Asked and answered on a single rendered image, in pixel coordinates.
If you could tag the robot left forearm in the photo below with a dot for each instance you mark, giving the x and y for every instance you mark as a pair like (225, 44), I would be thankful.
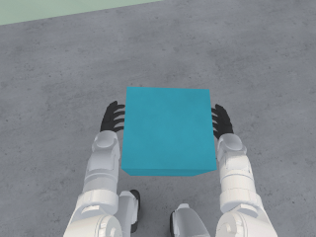
(99, 195)

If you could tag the carton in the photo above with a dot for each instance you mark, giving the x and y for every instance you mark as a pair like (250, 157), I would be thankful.
(167, 132)

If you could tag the left robot hand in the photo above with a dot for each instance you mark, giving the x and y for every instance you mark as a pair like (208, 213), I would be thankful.
(108, 122)

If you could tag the right robot hand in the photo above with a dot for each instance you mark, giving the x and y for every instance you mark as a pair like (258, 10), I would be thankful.
(223, 124)

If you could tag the robot right forearm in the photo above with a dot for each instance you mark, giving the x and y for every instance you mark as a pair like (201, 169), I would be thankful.
(238, 192)

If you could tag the right robot upper arm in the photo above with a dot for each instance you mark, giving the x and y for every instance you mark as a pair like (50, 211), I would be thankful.
(237, 224)

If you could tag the robot left shin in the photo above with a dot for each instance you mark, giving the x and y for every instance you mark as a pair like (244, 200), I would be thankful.
(126, 194)

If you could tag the left robot upper arm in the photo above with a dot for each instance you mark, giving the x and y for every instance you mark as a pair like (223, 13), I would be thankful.
(103, 225)

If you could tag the robot right thigh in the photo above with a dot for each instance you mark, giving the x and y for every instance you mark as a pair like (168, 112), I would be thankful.
(187, 223)

